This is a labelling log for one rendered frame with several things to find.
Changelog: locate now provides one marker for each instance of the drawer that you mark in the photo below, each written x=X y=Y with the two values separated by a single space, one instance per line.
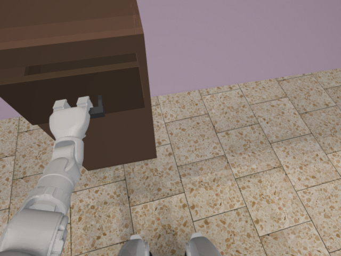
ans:
x=116 y=78

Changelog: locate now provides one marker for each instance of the left robot upper arm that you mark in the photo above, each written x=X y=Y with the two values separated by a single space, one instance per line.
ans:
x=36 y=233

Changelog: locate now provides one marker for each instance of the left robot shin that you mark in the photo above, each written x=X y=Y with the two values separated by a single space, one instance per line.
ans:
x=135 y=237

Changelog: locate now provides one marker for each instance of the cabinet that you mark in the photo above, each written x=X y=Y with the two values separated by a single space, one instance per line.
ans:
x=38 y=32

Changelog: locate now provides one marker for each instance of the robot left forearm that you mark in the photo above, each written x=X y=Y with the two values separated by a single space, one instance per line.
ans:
x=57 y=182

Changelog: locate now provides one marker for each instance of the robot left hand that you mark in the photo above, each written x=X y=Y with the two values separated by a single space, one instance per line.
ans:
x=69 y=121

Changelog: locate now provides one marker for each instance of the robot shin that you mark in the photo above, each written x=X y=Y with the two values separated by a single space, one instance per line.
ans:
x=135 y=237
x=196 y=235

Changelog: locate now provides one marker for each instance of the handle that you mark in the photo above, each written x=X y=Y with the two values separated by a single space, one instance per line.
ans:
x=96 y=112

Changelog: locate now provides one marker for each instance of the right robot shin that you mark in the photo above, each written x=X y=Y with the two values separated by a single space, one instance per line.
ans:
x=196 y=235

